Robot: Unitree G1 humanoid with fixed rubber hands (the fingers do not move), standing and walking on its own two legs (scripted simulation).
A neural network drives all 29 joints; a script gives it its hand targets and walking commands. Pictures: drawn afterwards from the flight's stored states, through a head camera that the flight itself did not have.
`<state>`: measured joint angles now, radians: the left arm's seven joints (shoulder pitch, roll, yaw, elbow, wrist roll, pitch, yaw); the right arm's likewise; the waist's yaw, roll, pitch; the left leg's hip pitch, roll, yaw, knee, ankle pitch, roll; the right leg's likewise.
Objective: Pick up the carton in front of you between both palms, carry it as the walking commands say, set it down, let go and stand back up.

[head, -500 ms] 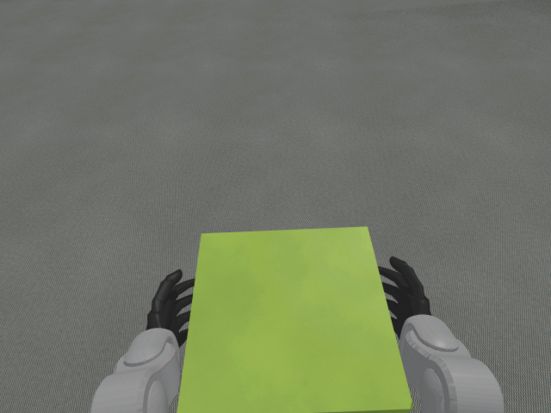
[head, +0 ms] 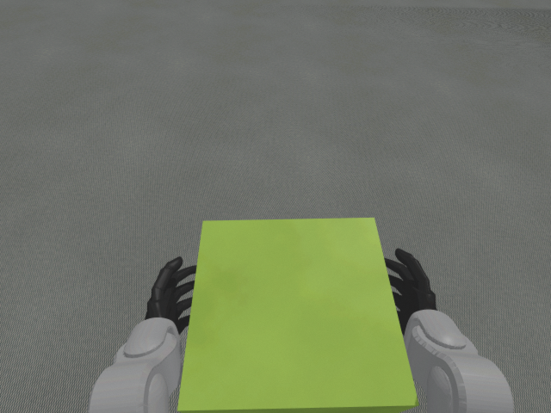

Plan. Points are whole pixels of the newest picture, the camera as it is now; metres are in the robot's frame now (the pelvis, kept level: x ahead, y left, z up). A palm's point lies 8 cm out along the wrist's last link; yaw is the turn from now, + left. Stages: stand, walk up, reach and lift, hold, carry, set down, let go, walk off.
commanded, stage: carry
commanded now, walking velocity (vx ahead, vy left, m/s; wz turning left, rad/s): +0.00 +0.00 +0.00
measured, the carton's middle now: (289, 333) +0.24 -0.01 +0.02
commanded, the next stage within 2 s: none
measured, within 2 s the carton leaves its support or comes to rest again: neither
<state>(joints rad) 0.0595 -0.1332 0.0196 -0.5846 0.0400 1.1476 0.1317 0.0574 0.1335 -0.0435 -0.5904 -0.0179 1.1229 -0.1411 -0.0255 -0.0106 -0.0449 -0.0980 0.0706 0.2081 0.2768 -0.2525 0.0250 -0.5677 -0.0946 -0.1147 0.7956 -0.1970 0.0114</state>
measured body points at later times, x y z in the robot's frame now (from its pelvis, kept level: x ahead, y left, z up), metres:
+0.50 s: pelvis +0.21 -0.03 -0.02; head +0.19 -0.04 +0.43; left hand +0.45 +0.12 +0.07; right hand +0.46 -0.18 +0.08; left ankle +0.16 +0.09 -0.75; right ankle +0.22 -0.11 -0.75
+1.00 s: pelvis +0.24 -0.01 -0.02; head +0.24 +0.00 +0.43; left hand +0.49 +0.15 +0.07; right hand +0.49 -0.16 +0.07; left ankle +0.16 +0.09 -0.75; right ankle +0.22 -0.11 -0.75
